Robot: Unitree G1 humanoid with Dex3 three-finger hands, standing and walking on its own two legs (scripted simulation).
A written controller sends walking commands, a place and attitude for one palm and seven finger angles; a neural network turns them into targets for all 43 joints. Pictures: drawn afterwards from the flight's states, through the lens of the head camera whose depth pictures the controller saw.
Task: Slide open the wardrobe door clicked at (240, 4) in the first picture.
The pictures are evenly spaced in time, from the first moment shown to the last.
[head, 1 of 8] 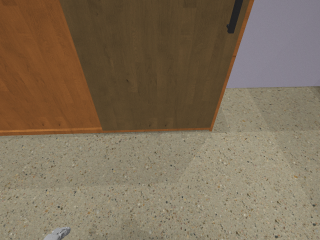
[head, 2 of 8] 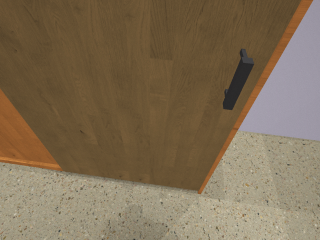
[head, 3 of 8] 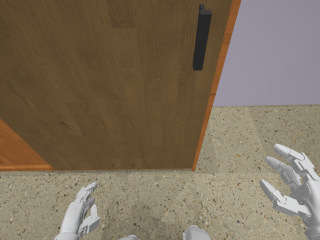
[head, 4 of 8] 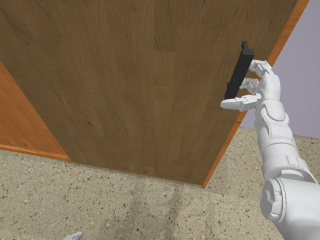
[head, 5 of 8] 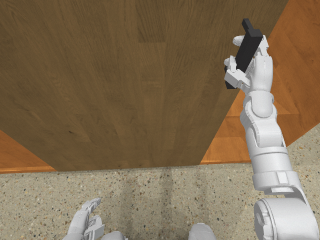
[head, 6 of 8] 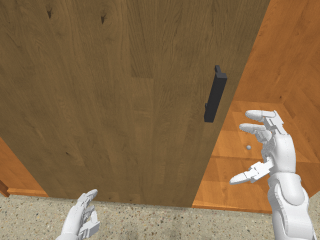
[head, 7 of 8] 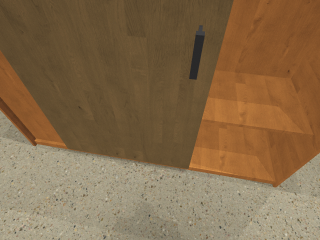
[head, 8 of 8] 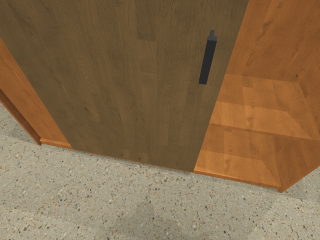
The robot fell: no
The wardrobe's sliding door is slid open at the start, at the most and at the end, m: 0.00 0.56 0.56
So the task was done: yes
